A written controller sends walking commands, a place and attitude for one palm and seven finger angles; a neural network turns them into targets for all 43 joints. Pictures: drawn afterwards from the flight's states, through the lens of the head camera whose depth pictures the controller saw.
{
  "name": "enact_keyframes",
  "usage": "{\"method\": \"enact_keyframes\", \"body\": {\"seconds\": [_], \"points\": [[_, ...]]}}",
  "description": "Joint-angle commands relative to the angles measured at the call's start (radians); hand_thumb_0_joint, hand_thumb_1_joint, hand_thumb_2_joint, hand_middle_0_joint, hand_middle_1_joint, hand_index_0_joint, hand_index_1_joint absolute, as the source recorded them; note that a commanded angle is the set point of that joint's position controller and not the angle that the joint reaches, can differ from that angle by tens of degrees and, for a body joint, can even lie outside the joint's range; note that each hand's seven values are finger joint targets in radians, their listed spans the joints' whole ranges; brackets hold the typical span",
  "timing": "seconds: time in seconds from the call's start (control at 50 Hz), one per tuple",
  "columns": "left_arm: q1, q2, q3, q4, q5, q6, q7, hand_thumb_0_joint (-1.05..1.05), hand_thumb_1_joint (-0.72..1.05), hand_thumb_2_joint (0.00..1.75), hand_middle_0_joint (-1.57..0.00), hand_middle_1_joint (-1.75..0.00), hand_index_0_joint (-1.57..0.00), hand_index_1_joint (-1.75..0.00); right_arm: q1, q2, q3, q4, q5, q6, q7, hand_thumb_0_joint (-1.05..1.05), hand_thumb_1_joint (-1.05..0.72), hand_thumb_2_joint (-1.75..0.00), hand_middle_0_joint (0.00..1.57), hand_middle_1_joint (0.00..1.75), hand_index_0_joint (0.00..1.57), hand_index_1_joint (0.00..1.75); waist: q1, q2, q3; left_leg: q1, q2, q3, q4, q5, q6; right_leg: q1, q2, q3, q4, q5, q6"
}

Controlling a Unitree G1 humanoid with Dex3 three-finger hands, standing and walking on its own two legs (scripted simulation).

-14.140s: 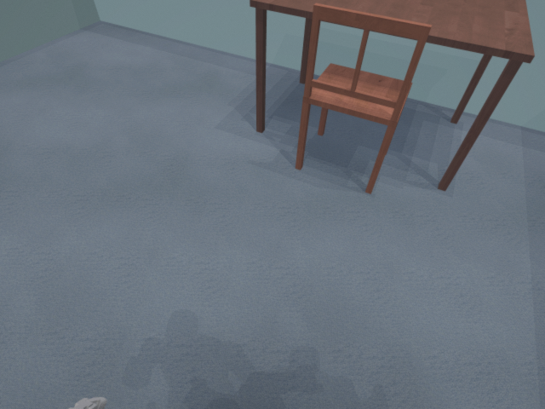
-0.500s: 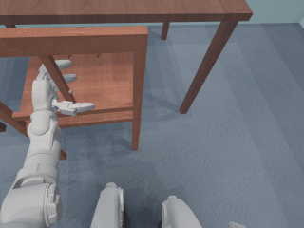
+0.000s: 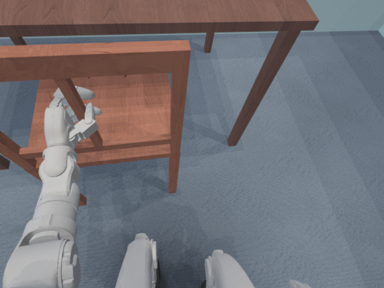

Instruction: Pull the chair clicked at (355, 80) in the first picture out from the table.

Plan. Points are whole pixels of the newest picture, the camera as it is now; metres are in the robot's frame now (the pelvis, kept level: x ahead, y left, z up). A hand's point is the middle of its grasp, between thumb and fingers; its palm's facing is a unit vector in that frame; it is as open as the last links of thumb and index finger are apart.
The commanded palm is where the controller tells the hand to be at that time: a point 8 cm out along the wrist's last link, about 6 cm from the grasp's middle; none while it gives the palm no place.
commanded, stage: hook a spindle and tug to test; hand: left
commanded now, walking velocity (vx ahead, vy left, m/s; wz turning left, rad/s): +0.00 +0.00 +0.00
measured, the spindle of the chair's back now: (83, 116) +0.47 +0.23 +0.01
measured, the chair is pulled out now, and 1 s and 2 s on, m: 0.01 0.08 0.20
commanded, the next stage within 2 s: step backward, pulling the chair out in 0.48 s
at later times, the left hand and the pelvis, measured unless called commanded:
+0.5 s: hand (96, 136) +0.41 +0.19 +0.03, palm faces +0.15 -0.99 -0.02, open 5.1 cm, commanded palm +0.38 +0.23 +0.03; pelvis +0.01 +0.00 +0.01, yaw +0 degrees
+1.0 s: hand (101, 146) +0.38 +0.17 +0.05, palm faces +0.11 -0.98 -0.15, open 5.0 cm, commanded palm +0.35 +0.22 +0.05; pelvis +0.00 +0.00 +0.10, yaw +1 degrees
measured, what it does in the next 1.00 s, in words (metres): rises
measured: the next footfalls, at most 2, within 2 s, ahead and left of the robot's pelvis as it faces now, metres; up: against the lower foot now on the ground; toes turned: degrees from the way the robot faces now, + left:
left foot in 1.94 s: -0.01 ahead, +0.13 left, +0.00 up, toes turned +3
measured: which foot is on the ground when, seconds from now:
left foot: down 0.00-1.00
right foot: down 0.00-1.00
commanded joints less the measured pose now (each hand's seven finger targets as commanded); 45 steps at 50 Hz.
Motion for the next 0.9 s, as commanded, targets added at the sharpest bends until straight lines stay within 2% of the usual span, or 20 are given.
{"method": "enact_keyframes", "body": {"seconds": [0.0,0.04,0.18,0.32,0.34,0.38,0.54,0.56,0.58,0.6,0.62,0.64,0.66,0.7,0.72,0.74,0.76,0.8,0.84,0.88], "points": [[-0.292,0.137,-0.016,-0.225,0.001,-0.081,-0.013,0.0,0.9,0.9,-0.5,-1.45,-0.5,-1.45,0.09,-0.178,-0.065,-0.075,-0.004,-0.02,-0.008,0.0,-0.9,-0.9,0.2,0.3,0.2,0.3,-0.007,0.091,-0.438,0.632,-0.024,-0.071,-0.129,0.244,-0.008,-0.063,0.018,0.004,-0.189,0.3,-0.023],[-0.28,0.137,-0.014,-0.243,-0.001,-0.082,-0.009,0.0,0.9,0.9,-0.5,-1.45,-0.5,-1.45,0.09,-0.177,-0.065,-0.08,-0.004,-0.024,-0.008,0.0,-0.9,-0.9,0.2,0.3,0.2,0.3,-0.001,0.116,-0.434,0.648,-0.024,-0.073,-0.133,0.249,-0.009,-0.066,0.018,0.004,-0.188,0.298,-0.026],[-0.215,0.125,-0.019,-0.279,-0.006,-0.078,-0.004,0.0,0.9,0.9,-0.5,-1.45,-0.5,-1.45,0.079,-0.175,-0.067,-0.089,-0.002,-0.026,-0.008,0.0,-0.9,-0.9,0.2,0.3,0.2,0.3,0.006,0.075,-0.442,0.638,-0.025,-0.064,-0.13,0.285,-0.007,-0.028,0.016,0.007,-0.189,0.343,-0.022],[-0.081,0.097,-0.029,-0.366,-0.022,-0.074,-0.004,0.0,0.9,0.9,-0.5,-1.45,-0.5,-1.45,0.059,-0.165,-0.069,-0.108,0.003,-0.037,-0.006,0.0,-0.9,-0.9,0.2,0.3,0.2,0.3,0.033,0.085,-0.456,0.649,-0.027,-0.047,-0.136,0.329,-0.012,0.019,0.014,0.01,-0.19,0.397,-0.022],[-0.084,0.079,-0.047,-0.369,-0.027,-0.072,-0.003,0.0,0.9,0.9,-0.5,-1.45,-0.5,-1.45,0.058,-0.164,-0.067,-0.108,0.004,-0.04,-0.005,0.0,-0.9,-0.9,0.2,0.3,0.2,0.3,0.02,0.072,-0.441,0.645,-0.027,-0.048,-0.134,0.333,-0.006,0.015,0.015,0.011,-0.193,0.406,-0.021],[-0.083,0.089,-0.041,-0.388,-0.024,-0.077,0.001,0.0,0.9,0.9,-0.5,-1.45,-0.5,-1.45,0.052,-0.164,-0.068,-0.107,0.005,-0.044,-0.007,0.0,-0.9,-0.9,0.2,0.3,0.2,0.3,0.027,0.082,-0.43,0.639,-0.026,-0.049,-0.138,0.317,-0.011,0.011,0.013,0.009,-0.19,0.391,-0.021],[-0.134,0.1,-0.037,-0.378,-0.015,-0.093,0.013,0.0,0.9,0.9,-0.5,-1.45,-0.5,-1.45,0.045,-0.164,-0.067,-0.092,0.002,-0.066,-0.019,0.0,-0.9,-0.9,0.2,0.3,0.2,0.3,0.013,0.062,-0.412,0.604,-0.031,-0.049,-0.123,0.267,-0.007,-0.002,0.008,0.019,-0.189,0.358,-0.02],[-0.195,0.072,-0.069,-0.38,-0.011,-0.096,0.014,0.0,0.9,0.9,-0.5,-1.45,-0.5,-1.45,0.041,-0.161,-0.065,-0.085,0.001,-0.068,-0.021,0.0,-0.9,-0.9,0.2,0.3,0.2,0.3,-0.003,0.072,-0.417,0.608,-0.031,-0.049,-0.118,0.258,-0.006,-0.02,0.006,0.021,-0.188,0.351,-0.016],[-0.29,0.407,0.026,-0.564,0.099,0.027,0.108,0.0,0.9,0.9,-0.5,-1.45,-0.5,-1.45,0.085,-0.16,-0.057,-0.169,0.059,-0.011,-0.043,0.0,-0.9,-0.9,0.2,0.3,0.2,0.3,0.095,0.189,-0.671,0.944,-0.004,-0.034,-0.318,0.277,0.011,0.39,-0.054,0.119,-0.365,0.392,-0.028],[-0.284,0.291,-0.043,-0.592,0.091,0.092,0.14,0.0,0.9,0.9,-0.5,-1.45,-0.5,-1.45,0.08,-0.133,-0.051,-0.191,0.07,-0.01,-0.068,0.0,-0.9,-0.9,0.2,0.3,0.2,0.3,0.063,0.231,-0.606,1.008,-0.024,-0.025,-0.361,0.333,0.018,0.416,-0.043,0.095,-0.422,0.517,-0.026],[-0.178,0.245,-0.064,-0.509,0.095,0.161,0.16,0.0,0.9,0.9,-0.5,-1.45,-0.5,-1.45,0.061,-0.134,-0.045,-0.187,0.07,-0.005,-0.081,0.0,-0.9,-0.9,0.2,0.3,0.2,0.3,0.061,0.193,-0.538,0.977,-0.017,-0.034,-0.377,0.35,0.018,0.415,-0.047,0.087,-0.437,0.56,-0.017],[-0.099,0.185,-0.108,-0.405,0.093,0.224,0.162,0.0,0.9,0.9,-0.5,-1.45,-0.5,-1.45,0.046,-0.135,-0.037,-0.183,0.074,0.004,-0.089,0.0,-0.9,-0.9,0.2,0.3,0.2,0.3,0.056,0.128,-0.443,0.897,-0.005,-0.05,-0.429,0.279,0.017,0.415,-0.051,0.073,-0.464,0.485,-0.012],[-0.059,0.13,-0.147,-0.319,0.093,0.263,0.171,0.0,0.9,0.9,-0.5,-1.45,-0.5,-1.45,0.046,-0.135,-0.034,-0.165,0.078,0.009,-0.098,0.0,-0.9,-0.9,0.2,0.3,0.2,0.3,0.053,0.077,-0.344,0.847,0.003,-0.057,-0.447,0.266,0.024,0.442,-0.056,0.083,-0.485,0.511,-0.004],[-0.098,0.11,-0.177,-0.185,0.094,0.298,0.185,0.0,0.9,0.9,-0.5,-1.45,-0.5,-1.45,0.057,-0.151,-0.03,-0.138,0.077,0.013,-0.108,0.0,-0.9,-0.9,0.2,0.3,0.2,0.3,0.038,-0.017,-0.246,0.799,0.02,-0.062,-0.482,0.274,0.031,0.503,-0.083,0.101,-0.54,0.582,0.03],[-0.146,0.121,-0.169,-0.136,0.093,0.294,0.192,0.0,0.9,0.9,-0.5,-1.45,-0.5,-1.45,0.058,-0.158,-0.03,-0.124,0.072,0.009,-0.114,0.0,-0.9,-0.9,0.2,0.3,0.2,0.3,0.038,-0.027,-0.221,0.796,0.026,-0.065,-0.5,0.299,0.033,0.527,-0.092,0.101,-0.557,0.608,0.039],[-0.211,0.149,-0.158,-0.113,0.102,0.282,0.198,0.0,0.9,0.9,-0.5,-1.45,-0.5,-1.45,0.052,-0.16,-0.03,-0.111,0.066,0.002,-0.117,0.0,-0.9,-0.9,0.2,0.3,0.2,0.3,0.041,0.024,-0.218,0.812,0.025,-0.059,-0.517,0.34,0.029,0.542,-0.107,0.109,-0.577,0.626,0.045],[-0.213,0.131,-0.168,-0.05,0.109,0.278,0.2,0.0,0.9,0.9,-0.5,-1.45,-0.5,-1.45,0.066,-0.159,-0.03,-0.093,0.065,-0.001,-0.119,0.0,-0.9,-0.9,0.2,0.3,0.2,0.3,0.044,0.063,-0.214,0.867,0.036,-0.066,-0.535,0.43,0.031,0.562,-0.107,0.101,-0.576,0.666,0.041],[-0.242,0.105,-0.183,0.016,0.108,0.259,0.189,0.0,0.9,0.9,-0.5,-1.45,-0.5,-1.45,0.086,-0.161,-0.038,-0.067,0.06,-0.008,-0.121,0.0,-0.9,-0.9,0.2,0.3,0.2,0.3,0.05,0.081,-0.232,0.966,0.059,-0.094,-0.555,0.617,0.045,0.578,-0.095,0.088,-0.578,0.708,0.041],[-0.26,0.1,-0.19,0.043,0.108,0.247,0.174,0.0,0.9,0.9,-0.5,-1.45,-0.5,-1.45,0.086,-0.169,-0.047,-0.052,0.058,-0.016,-0.125,0.0,-0.9,-0.9,0.2,0.3,0.2,0.3,0.056,0.124,-0.237,1.046,0.081,-0.123,-0.584,0.758,0.051,0.586,-0.082,0.075,-0.583,0.685,0.031],[-0.241,0.065,-0.21,0.069,0.102,0.242,0.156,0.0,0.9,0.9,-0.5,-1.45,-0.5,-1.45,0.075,-0.163,-0.051,-0.039,0.056,-0.026,-0.124,0.0,-0.9,-0.9,0.2,0.3,0.2,0.3,0.056,0.149,-0.228,1.094,0.106,-0.153,-0.617,0.795,0.056,0.571,-0.067,0.066,-0.584,0.588,0.024]]}}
